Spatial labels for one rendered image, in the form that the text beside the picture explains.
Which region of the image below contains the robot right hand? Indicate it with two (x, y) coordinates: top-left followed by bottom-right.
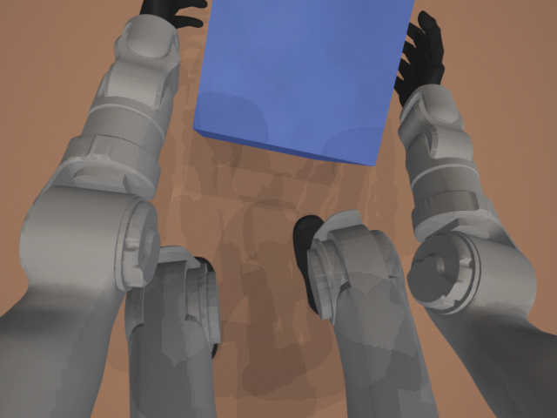
(394, 11), (445, 107)

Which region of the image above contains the robot right forearm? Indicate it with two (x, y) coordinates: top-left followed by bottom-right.
(398, 84), (520, 251)

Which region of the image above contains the robot right thigh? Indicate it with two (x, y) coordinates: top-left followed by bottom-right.
(307, 224), (440, 418)

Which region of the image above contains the left robot upper arm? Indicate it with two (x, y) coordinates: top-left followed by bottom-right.
(0, 185), (161, 418)

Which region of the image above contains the right robot upper arm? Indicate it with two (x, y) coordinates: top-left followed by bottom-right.
(406, 231), (557, 418)

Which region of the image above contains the robot left forearm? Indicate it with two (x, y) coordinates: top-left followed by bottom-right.
(19, 14), (180, 274)

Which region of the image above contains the carton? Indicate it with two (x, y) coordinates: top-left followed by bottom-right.
(192, 0), (414, 166)

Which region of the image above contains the robot right foot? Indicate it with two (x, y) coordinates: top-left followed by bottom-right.
(292, 215), (324, 314)

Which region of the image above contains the robot left hand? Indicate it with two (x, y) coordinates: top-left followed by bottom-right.
(139, 0), (208, 29)

